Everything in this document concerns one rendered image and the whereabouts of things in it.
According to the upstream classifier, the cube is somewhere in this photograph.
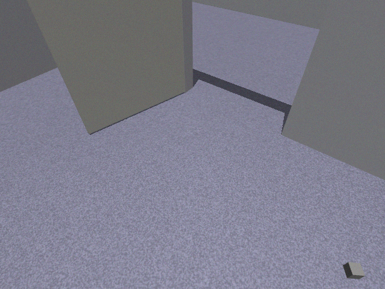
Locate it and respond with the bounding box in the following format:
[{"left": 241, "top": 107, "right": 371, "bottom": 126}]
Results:
[{"left": 343, "top": 262, "right": 365, "bottom": 279}]

